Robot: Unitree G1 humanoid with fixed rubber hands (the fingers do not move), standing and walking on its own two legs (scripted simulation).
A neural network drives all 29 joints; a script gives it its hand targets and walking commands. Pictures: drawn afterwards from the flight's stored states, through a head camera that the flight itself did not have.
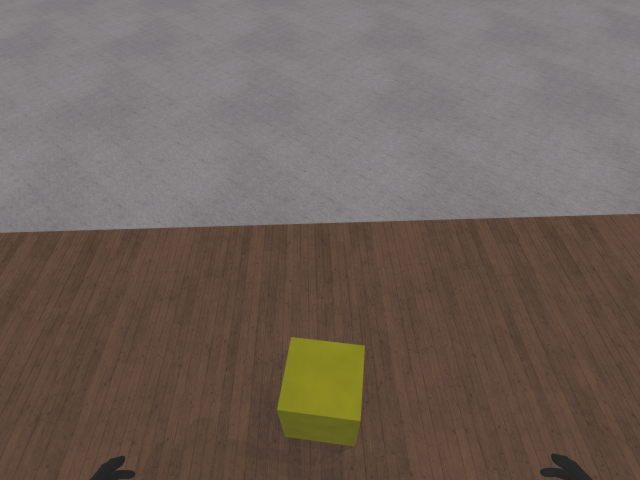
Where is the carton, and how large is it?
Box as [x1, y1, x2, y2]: [277, 337, 364, 446]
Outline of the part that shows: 291,337 277,407 277,411 285,436 354,446 360,421 364,346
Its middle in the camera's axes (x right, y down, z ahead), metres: +0.01 +0.45 +1.11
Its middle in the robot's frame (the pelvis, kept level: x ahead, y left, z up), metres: +0.45 +0.02 -0.66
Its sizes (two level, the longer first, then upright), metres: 0.210 0.200 0.250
